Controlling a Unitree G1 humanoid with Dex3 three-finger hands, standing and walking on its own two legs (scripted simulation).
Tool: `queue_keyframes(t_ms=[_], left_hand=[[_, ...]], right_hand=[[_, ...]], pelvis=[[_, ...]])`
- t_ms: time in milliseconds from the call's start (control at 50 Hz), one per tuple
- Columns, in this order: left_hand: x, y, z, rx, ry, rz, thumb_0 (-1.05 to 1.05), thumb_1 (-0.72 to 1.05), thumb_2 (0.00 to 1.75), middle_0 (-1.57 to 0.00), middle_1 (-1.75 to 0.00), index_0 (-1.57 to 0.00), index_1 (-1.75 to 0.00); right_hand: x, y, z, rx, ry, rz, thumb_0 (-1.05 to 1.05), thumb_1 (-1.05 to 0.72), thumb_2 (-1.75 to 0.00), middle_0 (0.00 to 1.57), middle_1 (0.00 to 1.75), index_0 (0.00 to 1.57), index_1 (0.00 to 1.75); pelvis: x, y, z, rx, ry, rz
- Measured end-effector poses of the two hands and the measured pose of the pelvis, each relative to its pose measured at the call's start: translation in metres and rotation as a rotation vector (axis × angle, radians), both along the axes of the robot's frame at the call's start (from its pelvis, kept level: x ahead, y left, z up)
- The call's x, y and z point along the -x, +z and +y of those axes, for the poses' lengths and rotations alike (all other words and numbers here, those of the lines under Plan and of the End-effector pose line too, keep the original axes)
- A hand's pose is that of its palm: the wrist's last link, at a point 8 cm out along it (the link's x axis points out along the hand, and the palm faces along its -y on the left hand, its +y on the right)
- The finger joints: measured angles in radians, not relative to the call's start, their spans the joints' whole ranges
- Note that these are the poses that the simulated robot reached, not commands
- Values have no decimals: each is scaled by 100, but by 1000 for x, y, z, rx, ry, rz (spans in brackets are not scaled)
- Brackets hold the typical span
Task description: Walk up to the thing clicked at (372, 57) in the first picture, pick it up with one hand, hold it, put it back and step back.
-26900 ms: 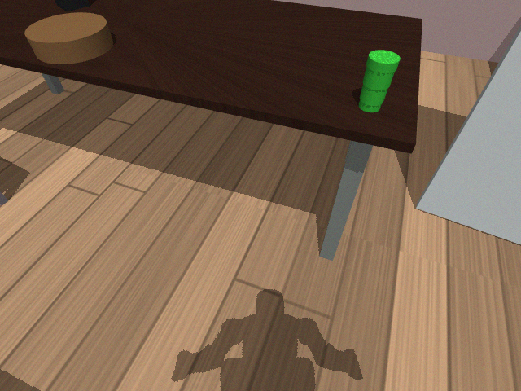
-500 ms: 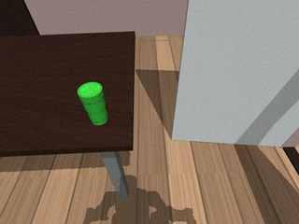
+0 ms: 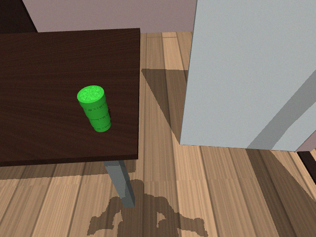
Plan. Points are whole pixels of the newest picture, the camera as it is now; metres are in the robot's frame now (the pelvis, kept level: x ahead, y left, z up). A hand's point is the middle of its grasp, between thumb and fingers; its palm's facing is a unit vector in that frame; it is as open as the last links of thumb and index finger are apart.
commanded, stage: home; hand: left
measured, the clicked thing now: (97, 111) +0.48 +0.20 +0.03
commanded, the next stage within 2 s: stand in 0.14 s
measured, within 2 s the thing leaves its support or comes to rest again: neither
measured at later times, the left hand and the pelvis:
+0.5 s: hand out of the picture +0.09 +0.25 -0.15, palm faces -0.02 -0.93 -0.36, open 14.3 cm; pelvis +0.01 +0.00 +0.00, yaw +0 degrees
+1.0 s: hand out of the picture +0.08 +0.25 -0.15, palm faces -0.02 -0.94 -0.35, open 7.4 cm; pelvis +0.01 +0.00 +0.00, yaw +0 degrees
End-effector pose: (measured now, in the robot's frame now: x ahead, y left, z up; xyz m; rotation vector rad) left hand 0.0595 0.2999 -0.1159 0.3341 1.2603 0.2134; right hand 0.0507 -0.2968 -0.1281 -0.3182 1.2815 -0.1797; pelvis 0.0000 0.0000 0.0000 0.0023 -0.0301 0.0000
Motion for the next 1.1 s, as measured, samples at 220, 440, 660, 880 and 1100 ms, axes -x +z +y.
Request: queue_keyframes(t_ms=[220,440,660,880,1100], left_hand=[[-14,0,-4,8,-4,-14,0,-56,3,-6,-5,-5,-5],[-27,3,-4,6,-11,-52,0,-32,28,-15,-20,-15,-19],[-21,1,-3,8,-3,-35,0,43,78,-20,-29,-20,-29],[-14,-1,-2,9,1,-6,0,85,88,-21,-30,-20,-30],[-21,-1,-2,13,-4,-21,1,90,89,-21,-30,-20,-30]], right_hand=[[-8,1,-1,6,-2,-5,1,-90,-90,21,30,21,30],[-24,4,-1,5,6,-47,1,-90,-90,21,30,21,30],[-22,4,-1,7,3,-39,1,-90,-90,21,30,21,30],[-15,2,1,3,0,-10,1,-90,-90,21,30,21,30],[-21,4,1,7,-1,-27,1,-90,-90,21,30,21,30]], pelvis=[[-8,0,-1,0,0,1],[-10,0,-1,1,0,-1],[-10,1,-1,2,-1,-2],[-11,1,-1,2,-2,5],[-13,1,1,2,-4,2]])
